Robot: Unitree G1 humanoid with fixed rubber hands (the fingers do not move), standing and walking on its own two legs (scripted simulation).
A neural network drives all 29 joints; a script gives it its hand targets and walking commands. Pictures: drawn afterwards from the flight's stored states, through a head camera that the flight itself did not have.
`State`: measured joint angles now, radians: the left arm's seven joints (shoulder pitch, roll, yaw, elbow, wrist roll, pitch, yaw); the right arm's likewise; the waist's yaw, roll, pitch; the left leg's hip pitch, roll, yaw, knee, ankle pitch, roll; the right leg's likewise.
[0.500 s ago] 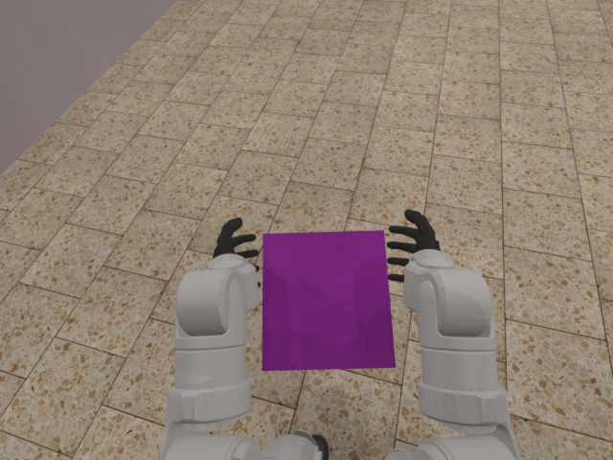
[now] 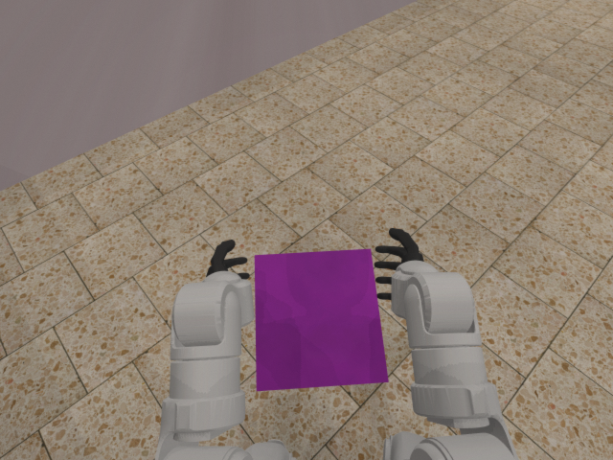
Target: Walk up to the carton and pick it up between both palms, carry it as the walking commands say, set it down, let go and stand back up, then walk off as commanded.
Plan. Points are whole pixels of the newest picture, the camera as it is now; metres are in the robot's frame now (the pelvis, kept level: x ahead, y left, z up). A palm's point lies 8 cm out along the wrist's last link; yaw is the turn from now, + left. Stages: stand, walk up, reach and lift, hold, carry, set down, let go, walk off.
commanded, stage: carry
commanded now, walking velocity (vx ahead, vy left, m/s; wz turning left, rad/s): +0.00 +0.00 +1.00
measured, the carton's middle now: (314, 323) +0.31 +0.03 -0.05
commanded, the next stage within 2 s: none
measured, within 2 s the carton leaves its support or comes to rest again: neither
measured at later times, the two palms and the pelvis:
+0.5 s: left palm (48, 378) +0.17 +0.28 +0.11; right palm (274, 273) +0.29 +0.07 +0.12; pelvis -0.05 +0.03 +0.01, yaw +29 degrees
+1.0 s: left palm out of the picture +0.07 +0.31 +0.11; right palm (231, 356) +0.20 +0.11 +0.12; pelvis -0.12 +0.05 +0.02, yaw +34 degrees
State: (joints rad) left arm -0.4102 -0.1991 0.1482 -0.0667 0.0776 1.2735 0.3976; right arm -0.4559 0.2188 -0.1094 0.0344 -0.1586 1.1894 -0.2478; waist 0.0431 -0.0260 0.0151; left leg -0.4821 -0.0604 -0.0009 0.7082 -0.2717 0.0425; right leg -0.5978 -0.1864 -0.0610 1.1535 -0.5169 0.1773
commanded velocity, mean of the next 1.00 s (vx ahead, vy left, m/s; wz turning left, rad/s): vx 0.00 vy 0.00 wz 0.36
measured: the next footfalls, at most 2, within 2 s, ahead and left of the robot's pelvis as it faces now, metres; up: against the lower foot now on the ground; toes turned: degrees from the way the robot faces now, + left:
right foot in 0.20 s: +0.06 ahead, -0.11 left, +0.00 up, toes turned +8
left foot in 0.52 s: -0.07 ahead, +0.19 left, +0.00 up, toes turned +17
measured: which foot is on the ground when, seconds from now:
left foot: down 0.00-0.20, up 0.22-0.50, down 0.52-1.00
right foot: up 0.00-0.18, down 0.20-0.52, up 0.54-0.84, down 0.86-1.00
